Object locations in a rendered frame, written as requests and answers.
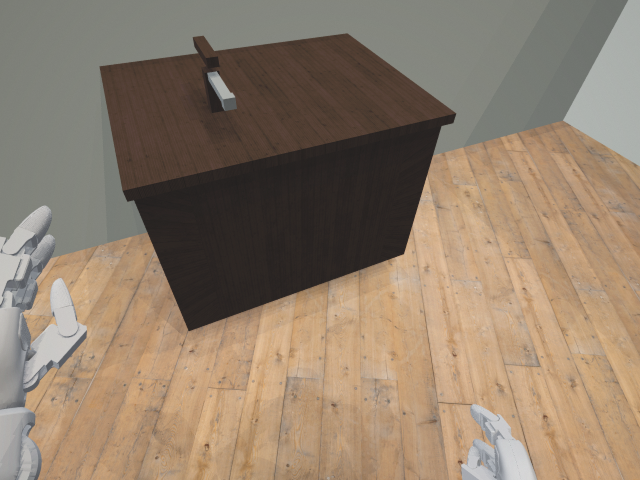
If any left robot hand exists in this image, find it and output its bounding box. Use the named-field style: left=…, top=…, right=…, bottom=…
left=0, top=206, right=87, bottom=410

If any tap lever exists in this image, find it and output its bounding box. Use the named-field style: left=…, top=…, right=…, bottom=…
left=207, top=71, right=237, bottom=111

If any counter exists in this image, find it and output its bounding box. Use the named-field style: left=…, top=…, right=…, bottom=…
left=99, top=33, right=456, bottom=331

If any right robot hand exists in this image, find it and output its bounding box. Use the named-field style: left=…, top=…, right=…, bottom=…
left=461, top=404, right=537, bottom=480

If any left robot forearm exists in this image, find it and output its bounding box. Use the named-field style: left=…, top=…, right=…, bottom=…
left=0, top=407, right=42, bottom=480

